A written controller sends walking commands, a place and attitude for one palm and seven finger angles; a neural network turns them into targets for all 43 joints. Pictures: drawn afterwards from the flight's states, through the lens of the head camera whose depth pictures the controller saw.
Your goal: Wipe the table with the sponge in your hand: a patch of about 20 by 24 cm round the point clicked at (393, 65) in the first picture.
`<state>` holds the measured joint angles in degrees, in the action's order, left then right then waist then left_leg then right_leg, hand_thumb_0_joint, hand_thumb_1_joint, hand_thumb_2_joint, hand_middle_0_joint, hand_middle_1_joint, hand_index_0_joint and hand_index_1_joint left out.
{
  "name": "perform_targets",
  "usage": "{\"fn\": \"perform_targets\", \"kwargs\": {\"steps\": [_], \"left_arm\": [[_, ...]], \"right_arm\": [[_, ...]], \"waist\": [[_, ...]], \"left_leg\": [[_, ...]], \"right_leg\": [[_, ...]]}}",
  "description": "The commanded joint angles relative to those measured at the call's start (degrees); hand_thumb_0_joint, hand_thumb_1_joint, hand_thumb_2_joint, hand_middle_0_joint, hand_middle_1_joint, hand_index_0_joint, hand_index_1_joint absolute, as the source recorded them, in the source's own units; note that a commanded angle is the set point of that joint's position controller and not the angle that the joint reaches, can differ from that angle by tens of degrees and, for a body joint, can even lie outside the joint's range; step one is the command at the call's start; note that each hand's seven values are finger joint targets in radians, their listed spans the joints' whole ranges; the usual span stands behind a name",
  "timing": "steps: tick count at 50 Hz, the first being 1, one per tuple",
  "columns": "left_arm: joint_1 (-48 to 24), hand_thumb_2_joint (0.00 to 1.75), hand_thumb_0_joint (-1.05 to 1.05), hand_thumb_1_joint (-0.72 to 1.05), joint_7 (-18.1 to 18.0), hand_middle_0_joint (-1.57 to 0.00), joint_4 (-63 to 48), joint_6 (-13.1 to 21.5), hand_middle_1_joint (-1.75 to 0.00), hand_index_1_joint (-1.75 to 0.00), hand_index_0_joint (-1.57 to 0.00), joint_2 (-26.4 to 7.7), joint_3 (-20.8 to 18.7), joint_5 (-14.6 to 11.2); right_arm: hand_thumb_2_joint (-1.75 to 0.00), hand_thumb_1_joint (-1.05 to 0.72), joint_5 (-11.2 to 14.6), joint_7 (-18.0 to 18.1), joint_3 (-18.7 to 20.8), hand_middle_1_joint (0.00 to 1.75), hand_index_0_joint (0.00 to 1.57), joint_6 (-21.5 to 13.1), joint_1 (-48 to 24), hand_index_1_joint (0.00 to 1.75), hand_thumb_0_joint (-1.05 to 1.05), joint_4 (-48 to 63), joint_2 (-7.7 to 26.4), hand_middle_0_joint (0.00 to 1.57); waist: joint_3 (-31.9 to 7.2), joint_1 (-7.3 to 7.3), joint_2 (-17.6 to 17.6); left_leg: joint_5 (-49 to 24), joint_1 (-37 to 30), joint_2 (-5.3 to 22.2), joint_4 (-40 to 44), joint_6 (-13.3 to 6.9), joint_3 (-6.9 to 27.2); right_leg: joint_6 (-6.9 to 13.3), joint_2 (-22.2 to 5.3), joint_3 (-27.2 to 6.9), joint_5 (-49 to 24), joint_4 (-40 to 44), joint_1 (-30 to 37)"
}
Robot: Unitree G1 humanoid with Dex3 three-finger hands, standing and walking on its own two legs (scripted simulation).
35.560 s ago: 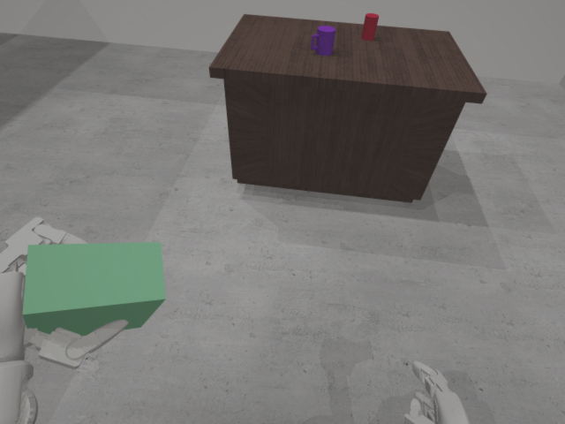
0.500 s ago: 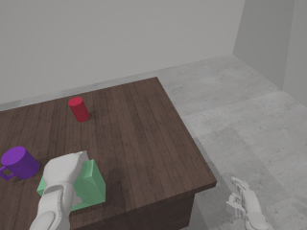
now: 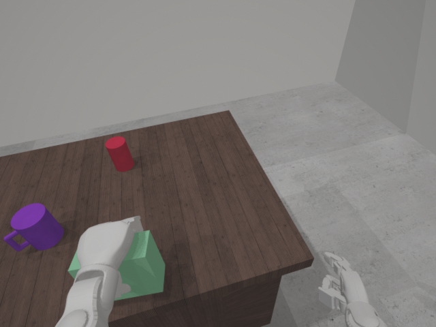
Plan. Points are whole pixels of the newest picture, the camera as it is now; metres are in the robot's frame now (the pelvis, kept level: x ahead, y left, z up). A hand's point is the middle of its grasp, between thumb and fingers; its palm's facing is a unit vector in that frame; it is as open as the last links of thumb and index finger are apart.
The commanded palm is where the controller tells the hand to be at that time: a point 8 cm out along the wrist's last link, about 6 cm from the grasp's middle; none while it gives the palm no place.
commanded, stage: move the sponge above the wiping area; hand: left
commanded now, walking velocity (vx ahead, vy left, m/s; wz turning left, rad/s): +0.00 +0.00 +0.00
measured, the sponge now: (125, 272) +0.20 +0.24 -0.02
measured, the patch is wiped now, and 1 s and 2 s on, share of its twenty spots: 0.00 0.00 0.00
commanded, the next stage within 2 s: none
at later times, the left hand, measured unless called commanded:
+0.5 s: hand (124, 247) +0.23 +0.24 +0.03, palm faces -0.07 -0.10 -0.99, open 10.3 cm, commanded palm +0.21 +0.25 +0.11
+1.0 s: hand (115, 239) +0.23 +0.25 +0.05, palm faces +0.03 -0.08 -1.00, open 10.3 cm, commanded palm +0.20 +0.25 +0.11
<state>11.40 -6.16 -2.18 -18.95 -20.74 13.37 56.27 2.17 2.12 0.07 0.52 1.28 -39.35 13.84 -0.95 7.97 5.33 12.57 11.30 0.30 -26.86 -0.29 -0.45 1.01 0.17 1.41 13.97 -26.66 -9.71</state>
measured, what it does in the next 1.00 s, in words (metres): stands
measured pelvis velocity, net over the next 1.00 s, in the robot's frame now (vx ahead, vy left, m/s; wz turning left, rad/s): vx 0.01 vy -0.01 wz -0.01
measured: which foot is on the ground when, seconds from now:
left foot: down 0.00-1.00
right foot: down 0.00-1.00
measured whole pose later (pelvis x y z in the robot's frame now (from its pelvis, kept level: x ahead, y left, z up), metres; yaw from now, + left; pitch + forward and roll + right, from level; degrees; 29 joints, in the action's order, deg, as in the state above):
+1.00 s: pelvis +0.01 -0.01 +0.00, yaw -1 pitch -2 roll +0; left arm 10.6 -9.9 -3.0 -17.4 -22.1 9.6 56.8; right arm 2.2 2.3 0.6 0.3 1.0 -39.8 13.8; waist -1.5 8.4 5.4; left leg 14.0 11.1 1.2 -27.4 0.3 -0.6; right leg 1.6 1.2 1.0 14.7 -26.2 -9.3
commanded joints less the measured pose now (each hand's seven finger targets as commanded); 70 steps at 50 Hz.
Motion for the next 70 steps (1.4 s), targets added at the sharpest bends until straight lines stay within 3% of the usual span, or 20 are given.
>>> {"fn": "perform_targets", "kwargs": {"steps": [1,2,7,11,16,21,22,23,27,28,34,39,44,47,49,56,58,62,67,70], "left_arm": [[-20.83,1.30,0.00,0.10,-7.57,-1.20,-13.12,1.00,-1.60,-1.60,-1.20,-11.27,-10.84,4.01],[-19.41,1.30,0.00,0.10,-8.23,-1.20,-11.14,-0.49,-1.60,-1.60,-1.20,-13.73,-14.06,3.24],[-17.09,1.30,0.00,0.10,-6.69,-1.20,-4.61,-7.34,-1.60,-1.60,-1.20,-10.99,-12.17,-0.26],[-17.25,1.30,0.00,0.10,-1.39,-1.20,-2.74,-9.91,-1.60,-1.60,-1.20,-8.37,-6.76,-1.21],[-21.02,1.30,0.00,0.10,1.78,-1.20,-6.09,-3.69,-1.60,-1.60,-1.20,-9.89,-6.92,-0.14],[-26.60,1.30,0.00,0.10,-3.79,-1.20,-9.65,4.37,-1.60,-1.60,-1.20,-15.92,-13.93,3.09],[-27.66,1.30,0.00,0.10,-5.29,-1.20,-11.52,4.51,-1.60,-1.60,-1.20,-17.88,-16.02,3.84],[-25.98,1.30,0.00,0.10,-6.61,-1.20,-11.50,4.37,-1.60,-1.60,-1.20,-13.98,-13.69,3.30],[-19.73,1.30,0.00,0.10,-9.24,-1.20,-5.29,-0.95,-1.60,-1.60,-1.20,-14.50,-17.10,0.39],[-19.14,1.30,0.00,0.10,-8.68,-1.20,-4.58,-2.54,-1.60,-1.60,-1.20,-10.74,-13.74,-0.56],[-12.79,1.30,0.00,0.10,-0.89,-1.20,-2.40,-9.73,-1.60,-1.60,-1.20,-7.93,-7.44,-2.97],[-15.74,1.30,0.00,0.10,1.08,-1.20,-11.75,-2.69,-1.60,-1.60,-1.20,-12.47,-10.31,-0.50],[-19.70,1.30,0.00,0.10,-5.58,-1.20,-16.19,3.96,-1.60,-1.60,-1.20,-15.73,-15.25,3.90],[-17.06,1.30,0.00,0.10,-8.40,-1.20,-16.10,1.75,-1.60,-1.60,-1.20,-14.17,-15.58,3.17],[-12.58,1.30,0.00,0.10,-8.53,-1.20,-13.33,-0.96,-1.60,-1.60,-1.20,-11.25,-14.06,1.27],[-8.28,1.30,0.00,0.10,-0.45,-1.20,-9.52,-10.31,-1.60,-1.60,-1.20,-5.37,-4.76,-1.98],[-11.10,1.30,0.00,0.10,1.42,-1.20,-11.77,-9.12,-1.60,-1.60,-1.20,-5.76,-3.81,-1.34],[-20.26,1.30,0.00,0.10,-0.07,-1.20,-17.57,-1.61,-1.60,-1.60,-1.20,-14.55,-10.70,2.50],[-22.13,1.30,0.00,0.10,-7.01,-1.20,-15.39,2.57,-1.60,-1.60,-1.20,-16.33,-15.67,4.54],[-19.05,1.30,0.00,0.10,-8.43,-1.20,-11.38,-0.05,-1.60,-1.60,-1.20,-10.74,-12.53,1.81]], "right_arm": [[-0.90,-0.90,0.05,0.46,1.62,0.30,0.20,-3.42,-12.61,0.30,0.00,9.07,4.83,0.20],[-0.90,-0.90,0.32,0.62,1.65,0.30,0.20,-3.12,-12.88,0.30,0.00,8.59,5.07,0.20],[-0.90,-0.90,1.71,0.87,0.78,0.30,0.20,-1.77,-16.66,0.30,0.00,8.34,5.60,0.20],[-0.90,-0.90,2.08,0.94,0.11,0.30,0.20,-0.81,-16.86,0.30,0.00,9.18,5.93,0.20],[-0.90,-0.90,1.14,1.28,0.43,0.30,0.20,-1.97,-13.69,0.30,0.00,10.23,5.73,0.20],[-0.90,-0.90,-0.01,2.14,1.46,0.30,0.20,-4.11,-11.30,0.30,0.00,8.97,5.15,0.20],[-0.90,-0.90,-0.19,2.21,1.69,0.30,0.20,-4.22,-11.31,0.30,0.00,8.83,5.56,0.20],[-0.90,-0.90,0.13,2.07,1.75,0.30,0.20,-4.57,-11.13,0.30,0.00,9.34,4.64,0.20],[-0.90,-0.90,1.22,1.54,1.89,0.30,0.20,-3.87,-13.30,0.30,0.00,7.99,5.92,0.20],[-0.90,-0.90,1.61,1.27,1.60,0.30,0.20,-3.68,-13.98,0.30,0.00,8.33,5.56,0.20],[-0.90,-0.90,2.47,0.52,0.71,0.30,0.20,-1.66,-15.53,0.30,0.00,9.82,6.69,0.20],[-0.90,-0.90,0.78,0.73,1.08,0.30,0.20,-2.35,-12.20,0.30,0.00,11.08,5.94,0.20],[-0.90,-0.90,-0.59,1.21,2.07,0.30,0.20,-4.08,-9.96,0.30,0.00,9.76,5.20,0.20],[-0.90,-0.90,-0.09,0.47,2.31,0.30,0.20,-3.73,-11.44,0.30,0.00,9.53,5.50,0.20],[-0.90,-0.90,0.63,-0.13,2.32,0.30,0.20,-3.35,-12.28,0.30,0.00,9.49,5.39,0.20],[-0.90,-0.90,2.07,-0.97,0.79,0.30,0.20,0.15,-16.33,0.30,0.00,10.66,6.12,0.20],[-0.90,-0.90,1.75,-0.63,0.55,0.30,0.20,0.04,-15.65,0.30,0.00,11.49,5.89,0.20],[-0.90,-0.90,-0.06,0.57,0.84,0.30,0.20,-1.22,-13.34,0.30,0.00,10.80,5.66,0.20],[-0.90,-0.90,-0.38,1.31,1.42,0.30,0.20,-2.90,-12.27,0.30,0.00,8.94,5.11,0.20],[-0.90,-0.90,0.72,0.77,1.64,0.30,0.20,-3.18,-13.71,0.30,0.00,8.81,4.78,0.20]], "waist": [[-10.00,-0.94,0.47],[-9.52,-0.29,-0.34],[-7.56,-0.36,-3.03],[-5.96,-1.86,-5.87],[-7.99,-2.48,-6.26],[-11.49,-1.31,-0.01],[-12.63,-0.68,2.52],[-12.76,-1.05,2.61],[-10.70,-0.01,-0.78],[-10.96,-0.41,-2.34],[-7.77,-1.52,-7.67],[-11.62,-1.68,-6.11],[-13.77,-0.62,1.33],[-14.09,-0.06,3.45],[-13.37,0.01,-0.49],[-5.94,-1.82,-7.37],[-6.25,-2.51,-6.52],[-11.33,-1.31,-1.98],[-12.00,-0.12,4.41],[-10.75,-0.43,1.47]], "left_leg": [[-8.52,-6.62,-0.42,3.51,-1.37,4.51],[-7.07,-6.02,-0.61,4.43,-1.33,4.99],[-4.74,-4.36,-1.45,5.82,-1.14,3.57],[-3.98,-2.89,-2.14,5.34,-1.79,3.00],[-2.84,-3.63,-2.53,3.98,-2.77,3.27],[-6.10,-6.80,-1.89,3.00,-2.18,3.66],[-6.80,-7.40,-1.93,3.17,-1.97,3.93],[-7.87,-7.17,-1.57,3.10,-1.93,3.37],[-9.26,-5.40,-1.38,3.98,-1.12,3.43],[-9.18,-4.91,-1.20,4.08,-1.25,2.78],[-8.61,-2.73,-1.91,4.10,-2.01,3.02],[-11.64,-5.54,-2.11,1.76,-3.09,3.01],[-15.50,-9.44,-0.88,0.71,-2.12,3.63],[-17.89,-9.54,-0.52,1.16,-1.30,4.37],[-18.58,-7.98,-0.41,1.53,-1.23,3.92],[-11.32,-3.18,-1.29,4.15,-1.87,3.90],[-8.92,-3.62,-1.45,3.95,-2.59,3.83],[-8.38,-6.74,-1.37,3.36,-2.86,4.76],[-8.68,-7.95,-0.92,3.58,-1.42,4.97],[-9.55,-6.83,-0.68,3.94,-1.04,4.22]], "right_leg": [[3.92,1.35,-5.16,-5.03,5.12,-2.86],[4.20,1.84,-5.82,-3.57,5.61,-1.85],[3.16,0.97,-5.18,-1.51,7.22,-0.29],[2.27,0.21,-4.99,-1.29,7.86,-0.67],[2.24,0.39,-5.05,-0.09,7.52,-1.73],[3.52,1.15,-6.00,-3.02,6.67,-2.18],[4.05,1.61,-7.28,-3.57,6.43,-1.70],[3.78,1.11,-5.63,-4.33,5.83,-1.37],[3.70,0.97,-6.11,-5.90,6.41,0.04],[3.01,0.45,-4.77,-6.30,6.19,0.35],[2.03,-0.11,-4.40,-7.92,6.22,1.22],[2.25,0.09,-4.70,-11.56,5.36,1.17],[4.02,0.96,-6.03,-12.26,4.94,-1.26],[4.71,1.30,-6.43,-14.27,4.15,-0.43],[3.84,0.73,-4.85,-16.20,3.88,0.93],[2.40,0.15,-3.81,-10.32,5.98,0.48],[2.44,0.39,-3.65,-6.71,6.40,-0.33],[3.25,1.27,-5.75,-5.83,6.10,0.14],[4.74,2.07,-7.13,-5.11,6.06,-0.92],[3.97,1.30,-5.00,-5.94,5.98,-0.96]]}}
